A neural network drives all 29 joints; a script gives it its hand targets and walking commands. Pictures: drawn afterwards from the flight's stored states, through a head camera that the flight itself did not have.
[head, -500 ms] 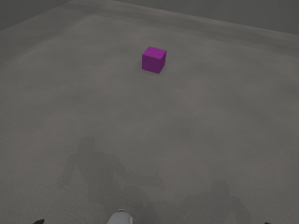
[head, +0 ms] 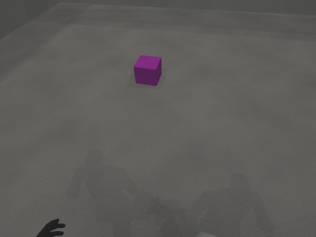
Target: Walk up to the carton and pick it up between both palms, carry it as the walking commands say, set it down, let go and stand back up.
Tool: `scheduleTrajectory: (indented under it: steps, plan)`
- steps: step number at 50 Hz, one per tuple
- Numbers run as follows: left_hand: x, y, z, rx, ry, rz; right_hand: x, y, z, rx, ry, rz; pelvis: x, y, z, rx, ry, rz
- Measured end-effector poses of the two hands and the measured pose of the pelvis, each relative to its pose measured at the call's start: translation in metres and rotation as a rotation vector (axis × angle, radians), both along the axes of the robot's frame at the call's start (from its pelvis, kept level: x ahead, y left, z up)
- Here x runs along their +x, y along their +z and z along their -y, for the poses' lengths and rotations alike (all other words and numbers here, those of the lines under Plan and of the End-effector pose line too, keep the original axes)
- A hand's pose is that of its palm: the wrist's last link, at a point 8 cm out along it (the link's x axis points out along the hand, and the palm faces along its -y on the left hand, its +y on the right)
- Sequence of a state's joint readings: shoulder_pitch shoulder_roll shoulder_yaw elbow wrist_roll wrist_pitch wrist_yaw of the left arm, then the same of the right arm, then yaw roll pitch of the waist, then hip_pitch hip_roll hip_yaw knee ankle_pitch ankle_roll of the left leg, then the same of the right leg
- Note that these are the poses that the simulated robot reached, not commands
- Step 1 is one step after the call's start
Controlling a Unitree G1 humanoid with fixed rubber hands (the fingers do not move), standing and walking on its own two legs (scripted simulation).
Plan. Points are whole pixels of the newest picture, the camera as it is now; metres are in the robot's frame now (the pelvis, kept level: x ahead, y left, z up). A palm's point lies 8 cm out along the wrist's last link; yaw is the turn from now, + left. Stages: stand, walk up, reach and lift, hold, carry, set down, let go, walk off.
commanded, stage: walk up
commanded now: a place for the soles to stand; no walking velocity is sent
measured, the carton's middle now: (148, 70) +1.69 +0.15 -0.64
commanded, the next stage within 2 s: none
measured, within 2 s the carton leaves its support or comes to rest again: neither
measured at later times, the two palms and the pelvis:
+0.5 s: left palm (55, 181) +0.31 +0.35 -0.10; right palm (267, 166) +0.32 -0.30 -0.05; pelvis +0.23 +0.04 +0.02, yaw +0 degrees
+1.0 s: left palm (66, 126) +0.52 +0.38 -0.09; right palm (238, 124) +0.51 -0.28 -0.09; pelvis +0.44 +0.05 +0.00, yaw +0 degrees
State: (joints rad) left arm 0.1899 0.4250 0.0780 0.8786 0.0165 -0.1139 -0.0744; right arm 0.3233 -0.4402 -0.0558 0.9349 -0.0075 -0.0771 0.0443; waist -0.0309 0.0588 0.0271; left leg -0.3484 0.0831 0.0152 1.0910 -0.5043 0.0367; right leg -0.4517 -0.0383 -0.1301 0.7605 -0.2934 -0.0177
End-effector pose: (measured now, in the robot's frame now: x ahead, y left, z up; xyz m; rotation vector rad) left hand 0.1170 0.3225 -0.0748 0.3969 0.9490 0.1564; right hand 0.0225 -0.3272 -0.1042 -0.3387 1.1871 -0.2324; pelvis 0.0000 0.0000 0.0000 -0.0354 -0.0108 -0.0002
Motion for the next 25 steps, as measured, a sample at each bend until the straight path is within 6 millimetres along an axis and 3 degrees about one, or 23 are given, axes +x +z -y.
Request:
scheduleTrajectory:
  steps: [7, 13, 17, 21, 25]
  plan:
    - [0.009, 0.009, -0.025, 0.029, 0.118, -0.055, 0.134, 0.006, -0.036, 0.061, 0.136, 0.089, 0.063, 0.010, -0.013, -0.023, 0.036, -0.010]
    - [0.034, -0.013, -0.055, 0.008, 0.172, -0.117, 0.239, 0.023, -0.059, 0.016, 0.217, 0.186, 0.124, 0.002, -0.035, 0.018, 0.038, 0.003]
    - [0.077, -0.024, -0.055, -0.018, 0.152, -0.154, 0.274, 0.041, -0.057, -0.032, 0.188, 0.229, 0.157, 0.005, -0.040, 0.040, 0.029, 0.007]
    - [0.132, -0.024, -0.042, -0.063, 0.096, -0.145, 0.288, 0.056, -0.047, -0.067, 0.149, 0.207, 0.189, 0.015, -0.039, 0.050, 0.017, 0.002]
    - [0.188, -0.021, -0.029, -0.086, 0.037, -0.137, 0.297, 0.057, -0.030, -0.084, 0.103, 0.171, 0.226, 0.017, -0.037, 0.054, 0.001, 0.000]
